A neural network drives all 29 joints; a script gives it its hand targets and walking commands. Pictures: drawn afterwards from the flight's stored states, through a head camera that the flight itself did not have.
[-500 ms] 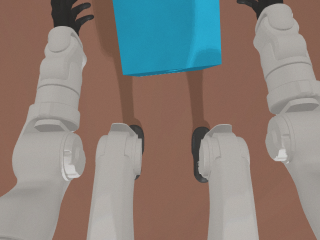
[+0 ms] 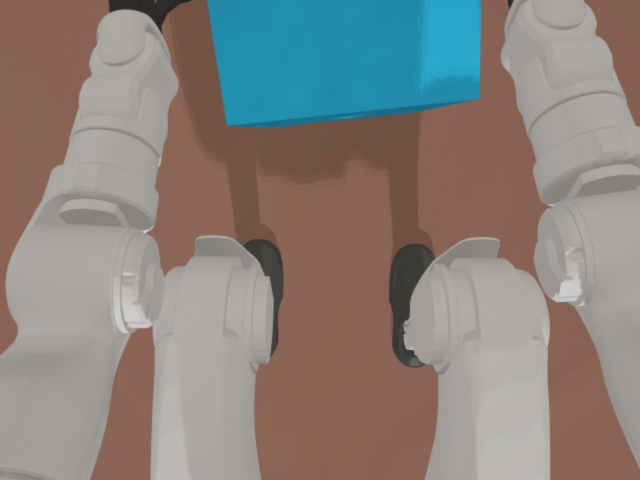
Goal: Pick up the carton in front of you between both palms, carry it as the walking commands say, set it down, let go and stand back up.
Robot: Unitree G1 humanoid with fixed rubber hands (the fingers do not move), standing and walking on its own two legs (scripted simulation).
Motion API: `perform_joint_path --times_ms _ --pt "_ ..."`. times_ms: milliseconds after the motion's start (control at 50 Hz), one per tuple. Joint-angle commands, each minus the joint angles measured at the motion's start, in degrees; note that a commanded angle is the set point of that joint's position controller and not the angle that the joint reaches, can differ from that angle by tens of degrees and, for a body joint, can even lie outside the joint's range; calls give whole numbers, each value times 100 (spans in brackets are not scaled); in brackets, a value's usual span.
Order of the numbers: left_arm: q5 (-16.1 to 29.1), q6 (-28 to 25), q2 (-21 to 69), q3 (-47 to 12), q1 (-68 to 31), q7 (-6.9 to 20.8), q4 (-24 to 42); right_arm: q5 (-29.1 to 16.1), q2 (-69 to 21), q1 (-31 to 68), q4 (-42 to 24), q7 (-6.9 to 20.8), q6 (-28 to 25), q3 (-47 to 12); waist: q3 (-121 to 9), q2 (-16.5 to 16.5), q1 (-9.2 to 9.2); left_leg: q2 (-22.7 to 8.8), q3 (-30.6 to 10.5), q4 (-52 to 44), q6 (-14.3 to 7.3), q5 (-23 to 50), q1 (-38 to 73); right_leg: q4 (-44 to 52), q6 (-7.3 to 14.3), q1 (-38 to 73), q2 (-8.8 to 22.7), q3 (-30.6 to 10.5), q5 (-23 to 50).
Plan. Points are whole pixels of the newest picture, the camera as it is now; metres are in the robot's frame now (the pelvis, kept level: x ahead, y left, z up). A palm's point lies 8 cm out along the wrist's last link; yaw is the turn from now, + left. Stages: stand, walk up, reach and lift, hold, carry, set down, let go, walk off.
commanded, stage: reach and lift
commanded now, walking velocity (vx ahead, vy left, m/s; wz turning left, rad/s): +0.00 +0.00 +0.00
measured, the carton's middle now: (337, 19) +0.53 +0.00 -0.24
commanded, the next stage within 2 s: none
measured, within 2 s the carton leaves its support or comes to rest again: leaves its support in 0.56 s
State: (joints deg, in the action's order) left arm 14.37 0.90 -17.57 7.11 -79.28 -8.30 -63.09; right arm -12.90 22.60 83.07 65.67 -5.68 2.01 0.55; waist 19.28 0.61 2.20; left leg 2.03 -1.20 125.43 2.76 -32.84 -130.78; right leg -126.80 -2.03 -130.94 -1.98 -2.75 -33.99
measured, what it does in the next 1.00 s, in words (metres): rises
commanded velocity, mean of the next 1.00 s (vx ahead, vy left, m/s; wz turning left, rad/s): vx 0.00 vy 0.00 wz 0.00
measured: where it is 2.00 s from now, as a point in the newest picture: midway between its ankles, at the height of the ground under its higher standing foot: (335, 322)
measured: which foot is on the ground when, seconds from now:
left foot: down 0.00-1.00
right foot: down 0.00-1.00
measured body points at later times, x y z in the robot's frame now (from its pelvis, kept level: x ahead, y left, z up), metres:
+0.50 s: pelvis -0.01 +0.00 +0.00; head +0.36 -0.01 +0.25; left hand +0.54 +0.16 -0.18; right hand +0.56 -0.15 -0.18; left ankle +0.11 +0.13 -0.33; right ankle +0.10 -0.13 -0.33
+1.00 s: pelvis -0.01 +0.00 +0.08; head +0.27 -0.01 +0.43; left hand +0.50 +0.15 +0.00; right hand +0.52 -0.15 +0.00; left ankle +0.11 +0.13 -0.33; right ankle +0.10 -0.13 -0.33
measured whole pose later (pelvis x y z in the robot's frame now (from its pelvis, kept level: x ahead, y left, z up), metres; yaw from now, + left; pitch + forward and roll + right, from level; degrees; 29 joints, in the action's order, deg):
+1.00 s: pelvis -0.01 +0.00 +0.08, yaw -1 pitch +42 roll +1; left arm -10.0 18.7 -1.3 29.4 -63.2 -5.0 -43.6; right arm 10.4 4.5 67.2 49.4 -3.5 18.6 23.9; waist -5.8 -0.4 1.5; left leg 5.3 -4.2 109.3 4.3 -29.1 -122.7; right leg -109.9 -3.4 -122.9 -6.2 -4.4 -29.4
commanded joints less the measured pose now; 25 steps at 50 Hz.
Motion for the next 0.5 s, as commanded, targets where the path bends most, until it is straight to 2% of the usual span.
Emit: perform_joint_path --times_ms 0,100,200,260,320,340,380,420,480 --pt "-48 -97 -550 69 -1125 3 412 78 542 1304 -388 -5 -101 153 -6891 -316 40 9 398 -922 47 2153 3407 1023 -8 3297 18 354 1932" --pt "-82 -111 -488 50 -1329 -2 390 25 458 1545 -304 8 -126 79 -6720 -289 75 -5 387 -1010 41 1950 3282 1089 19 3177 38 332 1724" --pt "-2 -118 8 -236 -1764 -4 431 -57 -71 1951 -297 10 -145 -212 -6706 -331 93 70 385 -1104 14 1849 3369 1181 29 3315 -41 345 1600" --pt "-196 -135 297 -138 -1965 -26 423 102 -439 2116 -273 22 -129 -195 -6667 -335 110 145 409 -1101 1 1806 3521 1211 -1 3296 -120 378 1506" --pt "-297 -42 2344 -565 -2799 396 569 112 -2569 2855 -296 429 -67 -650 -6526 -360 148 270 433 -1047 -28 1766 3431 1176 55 3185 -250 359 1507" --pt "-356 22 3256 -732 -3161 648 619 178 -3520 3147 -335 663 -3 -749 -6422 -378 117 318 434 -1014 -40 1708 3363 1128 80 3130 -307 360 1499" --pt "-614 221 4393 -759 -3572 1095 796 419 -4738 3223 -392 1053 166 -646 -6180 -380 92 415 535 -936 -48 1530 3155 1070 94 3034 -402 404 1435" --pt "-752 396 4959 -674 -3602 1386 983 511 -5317 3170 -537 1292 301 -540 -6082 -340 99 472 608 -869 -96 1544 2987 1010 119 2941 -466 477 1492" --pt "-696 567 5520 -756 -3553 1600 1360 546 -5864 3088 -918 1473 428 -499 -6431 -305 55 485 634 -772 -126 1886 3031 913 168 2969 -516 563 1825"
